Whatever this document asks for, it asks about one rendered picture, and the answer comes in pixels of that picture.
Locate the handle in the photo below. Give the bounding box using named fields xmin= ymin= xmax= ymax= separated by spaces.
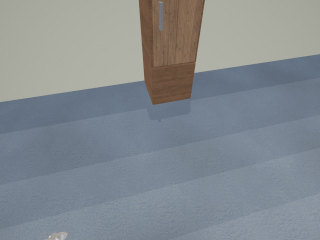
xmin=158 ymin=1 xmax=164 ymax=31

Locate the cupboard door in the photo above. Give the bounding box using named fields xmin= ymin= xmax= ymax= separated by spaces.
xmin=152 ymin=0 xmax=203 ymax=67

